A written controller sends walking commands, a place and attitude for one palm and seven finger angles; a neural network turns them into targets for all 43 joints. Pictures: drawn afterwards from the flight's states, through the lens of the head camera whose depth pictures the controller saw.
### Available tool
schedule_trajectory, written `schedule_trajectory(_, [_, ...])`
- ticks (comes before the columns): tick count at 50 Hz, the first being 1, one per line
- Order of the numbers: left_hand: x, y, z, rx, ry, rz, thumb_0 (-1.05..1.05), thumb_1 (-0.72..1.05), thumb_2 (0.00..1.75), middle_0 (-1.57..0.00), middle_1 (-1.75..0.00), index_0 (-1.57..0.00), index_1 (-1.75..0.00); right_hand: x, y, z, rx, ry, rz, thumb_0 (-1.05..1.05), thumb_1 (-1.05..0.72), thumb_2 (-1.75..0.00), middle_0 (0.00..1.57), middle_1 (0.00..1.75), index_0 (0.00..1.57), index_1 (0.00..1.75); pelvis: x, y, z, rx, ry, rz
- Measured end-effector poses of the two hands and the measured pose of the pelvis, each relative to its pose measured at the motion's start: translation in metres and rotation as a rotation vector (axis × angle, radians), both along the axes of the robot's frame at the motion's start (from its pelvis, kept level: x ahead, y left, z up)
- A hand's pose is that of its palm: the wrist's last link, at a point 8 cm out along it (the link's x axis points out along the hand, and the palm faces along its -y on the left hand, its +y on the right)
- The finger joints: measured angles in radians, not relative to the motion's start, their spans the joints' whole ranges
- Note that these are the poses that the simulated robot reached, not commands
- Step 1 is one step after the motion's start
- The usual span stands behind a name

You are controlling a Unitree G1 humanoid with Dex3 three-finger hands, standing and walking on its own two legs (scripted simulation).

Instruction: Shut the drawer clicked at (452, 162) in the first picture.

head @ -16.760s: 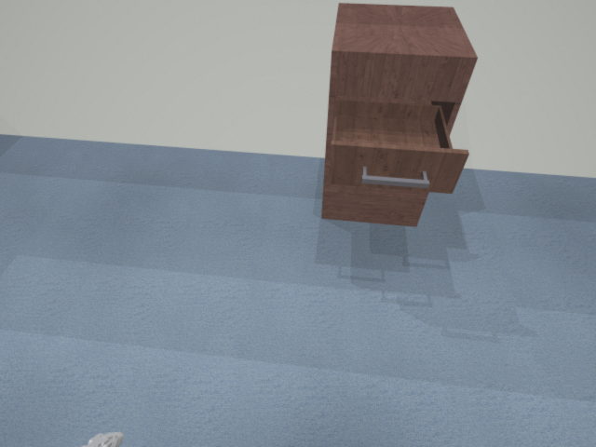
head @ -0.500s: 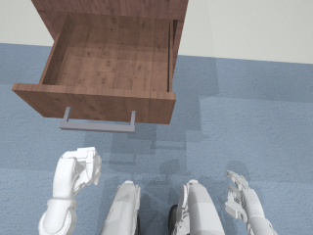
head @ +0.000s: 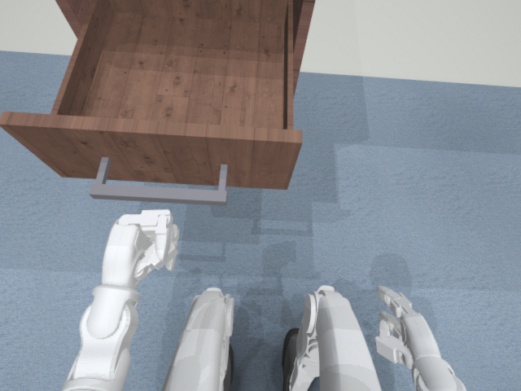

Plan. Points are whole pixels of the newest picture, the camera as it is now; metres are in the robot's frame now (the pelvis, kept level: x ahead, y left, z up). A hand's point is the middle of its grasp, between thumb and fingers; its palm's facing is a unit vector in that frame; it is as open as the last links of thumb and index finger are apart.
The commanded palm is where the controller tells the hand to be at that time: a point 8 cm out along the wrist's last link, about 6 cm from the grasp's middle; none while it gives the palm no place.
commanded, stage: bring the fist close to the handle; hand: left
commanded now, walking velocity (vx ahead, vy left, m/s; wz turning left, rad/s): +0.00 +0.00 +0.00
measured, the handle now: (162, 181) +0.40 +0.18 +0.00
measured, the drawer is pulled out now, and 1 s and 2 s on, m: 0.28 0.24 0.10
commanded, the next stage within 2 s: push the drawer shut in 0.28 s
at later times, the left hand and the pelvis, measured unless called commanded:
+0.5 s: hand (175, 252) +0.30 +0.14 +0.00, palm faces -0.02 -1.00 -0.03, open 3.3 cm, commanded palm +0.30 +0.19 +0.00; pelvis +0.00 +0.00 +0.01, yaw +0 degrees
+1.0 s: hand (179, 209) +0.36 +0.14 +0.00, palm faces -0.02 -1.00 -0.05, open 3.0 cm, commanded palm +0.36 +0.19 +0.00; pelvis -0.01 +0.00 +0.00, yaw +0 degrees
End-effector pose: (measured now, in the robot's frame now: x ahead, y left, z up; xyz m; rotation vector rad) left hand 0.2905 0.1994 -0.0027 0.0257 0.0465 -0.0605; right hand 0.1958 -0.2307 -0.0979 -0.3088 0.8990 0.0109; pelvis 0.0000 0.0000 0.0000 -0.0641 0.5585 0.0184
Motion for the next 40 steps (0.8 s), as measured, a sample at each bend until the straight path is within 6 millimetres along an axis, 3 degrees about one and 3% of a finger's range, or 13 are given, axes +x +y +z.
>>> schedule_trajectory(5, [-0.008,-0.001,-0.003,-0.016,0.055,0.012,0.02,0.90,0.90,-1.39,-1.60,-1.39,-1.60,-0.004,0.003,0.003,0.007,0.013,-0.022,0.01,-0.90,-0.90,0.20,0.30,0.20,0.29,0.000,0.002,0.004,0.002,-0.002,-0.007])
schedule_trajectory(11, [-0.014,0.009,0.011,0.002,-0.009,0.072,0.02,0.90,0.90,-1.39,-1.60,-1.39,-1.60,-0.004,0.007,0.005,0.008,0.018,-0.004,0.01,-0.90,-0.90,0.20,0.30,0.20,0.29,0.001,0.004,0.007,0.001,-0.001,0.000])
schedule_trajectory(23, [-0.011,-0.008,0.002,-0.004,0.027,0.018,0.02,0.90,0.90,-1.39,-1.60,-1.40,-1.60,0.005,0.008,0.007,0.014,-0.012,-0.004,0.01,-0.90,-0.90,0.20,0.30,0.20,0.29,0.000,0.002,0.005,0.007,-0.007,-0.001])
schedule_trajectory(31, [0.014,-0.001,0.009,0.028,-0.054,0.053,0.02,0.90,0.90,-1.40,-1.60,-1.40,-1.60,0.002,0.002,0.000,0.002,0.011,0.009,0.01,-0.90,-0.90,0.20,0.30,0.20,0.29,-0.001,-0.003,0.002,0.006,0.000,0.005])
schedule_trajectory(40, [0.030,-0.004,0.006,0.023,-0.009,0.020,-0.02,0.91,0.93,-1.40,-1.60,-1.40,-1.60,-0.017,-0.009,-0.002,-0.013,0.067,-0.031,0.01,-0.90,-0.90,0.20,0.30,0.20,0.29,-0.002,-0.005,0.005,0.007,-0.001,0.000])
